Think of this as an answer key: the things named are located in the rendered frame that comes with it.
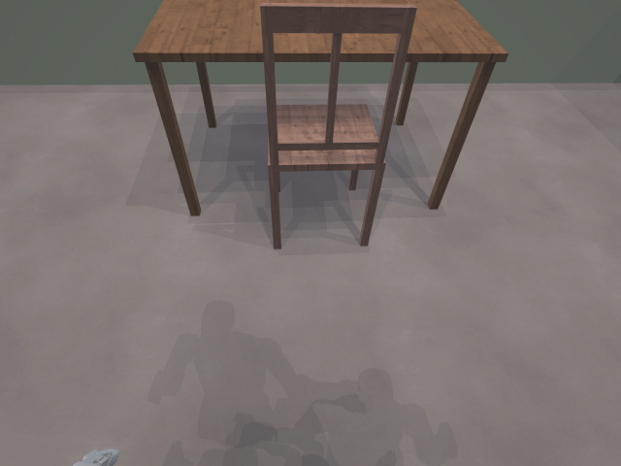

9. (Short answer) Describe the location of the chair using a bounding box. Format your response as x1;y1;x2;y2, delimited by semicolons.
260;3;417;250

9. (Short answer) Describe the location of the table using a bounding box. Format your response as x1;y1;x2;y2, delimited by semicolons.
133;0;508;216

